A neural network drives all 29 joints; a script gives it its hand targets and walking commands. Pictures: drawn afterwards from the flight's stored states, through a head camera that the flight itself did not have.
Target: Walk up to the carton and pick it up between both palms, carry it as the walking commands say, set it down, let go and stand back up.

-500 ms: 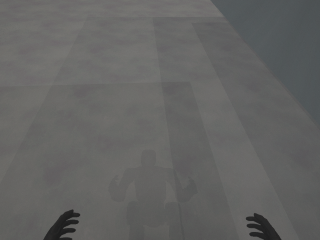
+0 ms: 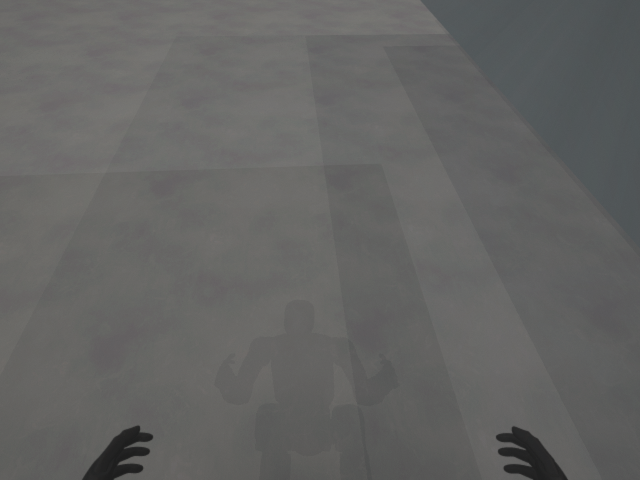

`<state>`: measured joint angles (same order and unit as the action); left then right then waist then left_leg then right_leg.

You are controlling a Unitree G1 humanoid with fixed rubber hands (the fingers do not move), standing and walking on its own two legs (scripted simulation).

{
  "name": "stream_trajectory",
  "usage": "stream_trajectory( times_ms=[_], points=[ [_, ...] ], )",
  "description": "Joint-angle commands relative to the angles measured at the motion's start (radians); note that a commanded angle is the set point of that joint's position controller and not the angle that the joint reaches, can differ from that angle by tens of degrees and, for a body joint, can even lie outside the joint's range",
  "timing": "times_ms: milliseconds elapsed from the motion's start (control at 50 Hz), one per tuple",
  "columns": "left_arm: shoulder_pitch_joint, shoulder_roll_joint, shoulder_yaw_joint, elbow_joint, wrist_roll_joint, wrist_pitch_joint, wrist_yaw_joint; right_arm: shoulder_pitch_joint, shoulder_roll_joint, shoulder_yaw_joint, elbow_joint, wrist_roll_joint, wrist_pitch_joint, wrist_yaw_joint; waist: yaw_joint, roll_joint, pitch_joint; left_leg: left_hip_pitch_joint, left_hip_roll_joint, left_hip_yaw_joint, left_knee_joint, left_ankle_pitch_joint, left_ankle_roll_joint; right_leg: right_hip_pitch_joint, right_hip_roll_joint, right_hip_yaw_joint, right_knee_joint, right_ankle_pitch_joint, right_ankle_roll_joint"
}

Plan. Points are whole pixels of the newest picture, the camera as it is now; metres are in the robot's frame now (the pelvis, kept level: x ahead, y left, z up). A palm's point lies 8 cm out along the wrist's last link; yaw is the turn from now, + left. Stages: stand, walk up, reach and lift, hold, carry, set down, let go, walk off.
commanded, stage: stand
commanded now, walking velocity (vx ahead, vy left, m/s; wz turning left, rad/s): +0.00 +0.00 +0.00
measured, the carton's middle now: out of the picture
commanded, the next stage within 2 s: walk up in 1.00 s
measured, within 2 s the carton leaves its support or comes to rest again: neither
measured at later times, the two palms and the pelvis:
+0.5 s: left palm out of the picture +0.13 +0.30 -0.07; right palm out of the picture +0.13 -0.27 -0.07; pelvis -0.01 +0.00 +0.00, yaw +0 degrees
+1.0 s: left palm out of the picture +0.11 +0.31 -0.08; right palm out of the picture +0.12 -0.26 -0.07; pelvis -0.02 +0.01 +0.00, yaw +0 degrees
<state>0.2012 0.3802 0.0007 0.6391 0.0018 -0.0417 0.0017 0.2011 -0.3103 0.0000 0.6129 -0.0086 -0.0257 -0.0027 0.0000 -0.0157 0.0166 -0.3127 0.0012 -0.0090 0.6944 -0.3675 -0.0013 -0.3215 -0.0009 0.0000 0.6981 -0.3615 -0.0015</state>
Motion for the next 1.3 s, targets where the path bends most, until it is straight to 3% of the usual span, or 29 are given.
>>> stream_trajectory(
  times_ms=[0, 20, 100, 140, 200, 320, 360, 440, 500, 580, 640, 680, 700, 740, 800, 840, 860, 940, 980, 1000, 1040, 1140, 1160, 1180, 1200, 1220, 1240, 1260, 1280],
  points=[
    [-0.047, 0.161, 0.065, -0.026, 0.023, -0.03, 0.006, -0.06, -0.224, -0.082, -0.019, -0.02, -0.032, -0.006, -0.001, 0.006, -0.07, 0.041, 0.073, -0.081, -0.099, 0.231, 0.074, 0.02, -0.085, 0.104, -0.114, 0.269, -0.083],
    [-0.034, 0.179, 0.067, -0.022, 0.023, -0.023, 0.005, -0.061, -0.235, -0.089, -0.014, -0.017, -0.027, -0.004, 0.0, 0.042, -0.056, 0.036, 0.074, -0.084, -0.102, 0.225, 0.067, 0.013, -0.076, 0.091, -0.11, 0.247, -0.078],
    [-0.031, 0.174, 0.07, -0.007, 0.023, -0.025, 0.003, -0.054, -0.218, -0.079, -0.003, -0.01, -0.035, -0.005, 0.0, 0.05, -0.05, 0.028, 0.075, -0.085, -0.112, 0.216, 0.067, 0.02, -0.091, 0.104, -0.119, 0.243, -0.083],
    [-0.03, 0.192, 0.072, -0.007, 0.018, -0.018, 0.002, -0.056, -0.236, -0.083, -0.005, -0.009, -0.032, -0.007, 0.005, 0.006, -0.084, 0.038, 0.08, -0.09, -0.107, 0.233, 0.071, 0.035, -0.084, 0.092, -0.099, 0.246, -0.082],
    [-0.019, 0.184, 0.067, -0.001, 0.021, -0.023, 0.003, -0.046, -0.232, -0.08, 0.005, -0.01, -0.032, -0.003, 0.004, 0.046, -0.055, 0.037, 0.081, -0.105, -0.111, 0.235, 0.071, 0.012, -0.09, 0.108, -0.109, 0.221, -0.086],
    [-0.041, 0.183, 0.059, 0.015, 0.019, -0.022, -0.002, -0.063, -0.24, -0.088, 0.011, -0.006, -0.029, -0.003, -0.005, 0.01, -0.027, 0.03, 0.069, -0.087, -0.119, 0.183, 0.065, 0.005, -0.093, 0.12, -0.147, 0.19, -0.087],
    [-0.05, 0.192, 0.068, 0.015, 0.017, -0.021, -0.002, -0.05, -0.223, -0.079, 0.019, -0.011, -0.035, -0.002, -0.002, 0.049, -0.032, 0.015, 0.077, -0.105, -0.14, 0.194, 0.071, 0.012, -0.097, 0.116, -0.13, 0.19, -0.088],
    [-0.024, 0.182, 0.063, 0.03, 0.018, -0.023, -0.004, -0.063, -0.251, -0.082, 0.033, -0.006, -0.034, -0.006, 0.02, 0.012, -0.04, 0.03, 0.08, -0.103, -0.147, 0.184, 0.072, 0.029, -0.086, 0.102, -0.138, 0.179, -0.08],
    [-0.026, 0.198, 0.069, 0.035, 0.016, -0.024, -0.001, -0.064, -0.241, -0.079, 0.035, -0.009, -0.039, 0.001, 0.012, 0.06, -0.023, 0.021, 0.077, -0.101, -0.145, 0.199, 0.068, 0.019, -0.088, 0.122, -0.138, 0.208, -0.078],
    [-0.047, 0.174, 0.057, 0.042, 0.008, -0.02, -0.005, -0.08, -0.237, -0.073, 0.05, -0.016, -0.033, -0.003, 0.022, 0.026, -0.011, 0.011, 0.091, -0.124, -0.177, 0.161, 0.076, 0.02, -0.078, 0.089, -0.142, 0.159, -0.073],
    [-0.044, 0.181, 0.06, 0.044, 0.013, -0.017, -0.005, -0.077, -0.255, -0.078, 0.058, -0.011, -0.036, -0.003, 0.013, 0.073, -0.018, 0.022, 0.087, -0.126, -0.184, 0.152, 0.074, 0.024, -0.074, 0.099, -0.151, 0.146, -0.071],
    [-0.024, 0.198, 0.062, 0.065, 0.019, -0.02, -0.007, -0.057, -0.247, -0.076, 0.061, -0.006, -0.029, -0.005, 0.013, 0.002, -0.032, 0.029, 0.08, -0.111, -0.162, 0.165, 0.066, 0.034, -0.086, 0.108, -0.162, 0.171, -0.076],
    [-0.045, 0.196, 0.066, 0.065, 0.017, -0.019, -0.002, -0.055, -0.238, -0.074, 0.062, -0.005, -0.028, -0.005, -0.003, 0.014, -0.008, 0.024, 0.087, -0.108, -0.174, 0.177, 0.071, 0.017, -0.091, 0.113, -0.149, 0.194, -0.076],
    [-0.038, 0.191, 0.063, 0.069, 0.015, -0.017, 0.0, -0.072, -0.252, -0.075, 0.071, -0.006, -0.032, -0.004, 0.012, 0.054, -0.001, 0.016, 0.085, -0.116, -0.181, 0.177, 0.067, 0.025, -0.079, 0.096, -0.144, 0.2, -0.073],
    [-0.052, 0.188, 0.06, 0.073, 0.018, -0.023, -0.002, -0.068, -0.236, -0.077, 0.061, -0.008, -0.033, -0.004, 0.0, 0.0, -0.018, 0.035, 0.082, -0.103, -0.173, 0.183, 0.062, 0.018, -0.095, 0.118, -0.173, 0.186, -0.075],
    [-0.047, 0.176, 0.051, 0.072, 0.013, -0.017, -0.003, -0.059, -0.249, -0.074, 0.08, -0.005, -0.03, -0.006, 0.009, 0.042, -0.024, 0.037, 0.083, -0.113, -0.188, 0.165, 0.069, 0.023, -0.089, 0.115, -0.161, 0.187, -0.074],
    [-0.051, 0.175, 0.05, 0.082, 0.01, -0.018, -0.004, -0.078, -0.253, -0.074, 0.08, -0.011, -0.029, -0.005, 0.022, 0.015, -0.011, 0.03, 0.082, -0.114, -0.177, 0.177, 0.073, 0.017, -0.088, 0.112, -0.166, 0.181, -0.072],
    [-0.036, 0.188, 0.058, 0.092, 0.01, -0.013, -0.002, -0.068, -0.251, -0.071, 0.086, -0.006, -0.035, 0.0, 0.007, 0.071, -0.019, 0.035, 0.093, -0.114, -0.187, 0.201, 0.069, 0.024, -0.087, 0.111, -0.15, 0.198, -0.068],
    [-0.043, 0.2, 0.061, 0.096, 0.013, -0.011, -0.004, -0.083, -0.245, -0.066, 0.084, -0.005, -0.035, 0.0, 0.007, 0.076, -0.003, 0.026, 0.101, -0.132, -0.217, 0.181, 0.063, 0.022, -0.075, 0.083, -0.156, 0.16, -0.063],
    [-0.058, 0.184, 0.054, 0.094, 0.017, -0.013, -0.003, -0.079, -0.249, -0.072, 0.088, -0.004, -0.034, -0.005, 0.007, 0.028, -0.018, 0.021, 0.109, -0.146, -0.227, 0.155, 0.069, 0.046, -0.077, 0.089, -0.16, 0.168, -0.064],
    [-0.052, 0.185, 0.057, 0.1, 0.015, -0.017, -0.004, -0.086, -0.26, -0.072, 0.09, -0.01, -0.031, -0.004, 0.015, 0.058, -0.013, 0.044, 0.097, -0.12, -0.222, 0.162, 0.067, 0.032, -0.078, 0.101, -0.179, 0.17, -0.067],
    [-0.038, 0.195, 0.054, 0.12, 0.012, -0.013, -0.003, -0.061, -0.256, -0.07, 0.114, -0.007, -0.028, 0.0, 0.001, 0.028, -0.005, 0.039, 0.095, -0.123, -0.24, 0.124, 0.061, 0.033, -0.082, 0.099, -0.19, 0.141, -0.063],
    [-0.049, 0.194, 0.055, 0.118, 0.015, -0.018, -0.005, -0.072, -0.241, -0.062, 0.116, -0.005, -0.031, 0.001, 0.008, 0.059, -0.03, 0.042, 0.091, -0.11, -0.226, 0.152, 0.061, 0.055, -0.083, 0.106, -0.189, 0.157, -0.061],
    [0.065, 0.38, 0.132, 0.093, 0.004, -0.068, -0.011, -0.12, -0.374, -0.132, -0.004, -0.037, -0.016, 0.061, 0.071, 0.058, -0.117, -0.311, 0.085, -0.298, -0.158, -0.159, 0.107, 0.352, -0.134, 0.159, -0.264, -0.231, -0.127],
    [0.154, 0.452, 0.168, 0.123, 0.012, -0.089, -0.002, -0.219, -0.335, -0.113, -0.057, -0.039, -0.009, 0.116, 0.142, -0.064, -0.042, -0.656, -0.013, -0.136, 0.009, -0.136, 0.024, 0.588, -0.269, 0.322, -0.462, -0.445, -0.188],
    [0.144, 0.469, 0.179, 0.126, 0.004, -0.098, 0.006, -0.244, -0.313, -0.121, -0.068, -0.053, 0.003, 0.135, 0.129, -0.154, 0.018, -0.718, 0.087, -0.048, 0.248, -0.058, 0.006, 0.514, -0.506, 0.496, -0.541, -0.438, -0.252],
    [0.049, 0.467, 0.171, 0.081, 0.003, -0.099, 0.005, -0.237, -0.364, -0.134, -0.071, -0.052, 0.012, 0.149, 0.081, -0.109, 0.044, -0.653, 0.17, -0.087, 0.33, 0.01, -0.022, 0.378, -0.543, 0.453, -0.535, -0.363, -0.286],
    [-0.011, 0.434, 0.165, 0.058, 0.004, -0.101, 0.01, -0.187, -0.382, -0.14, -0.041, -0.049, 0.017, 0.161, 0.033, -0.021, 0.051, -0.579, 0.171, -0.096, 0.382, 0.049, -0.025, 0.295, -0.514, 0.384, -0.552, -0.416, -0.272],
    [-0.046, 0.414, 0.161, 0.057, 0.007, -0.105, 0.01, -0.143, -0.386, -0.153, -0.012, -0.044, 0.022, 0.176, 0.007, 0.01, 0.038, -0.528, 0.162, -0.087, 0.377, 0.065, -0.033, 0.244, -0.479, 0.32, -0.548, -0.366, -0.261]
  ],
)
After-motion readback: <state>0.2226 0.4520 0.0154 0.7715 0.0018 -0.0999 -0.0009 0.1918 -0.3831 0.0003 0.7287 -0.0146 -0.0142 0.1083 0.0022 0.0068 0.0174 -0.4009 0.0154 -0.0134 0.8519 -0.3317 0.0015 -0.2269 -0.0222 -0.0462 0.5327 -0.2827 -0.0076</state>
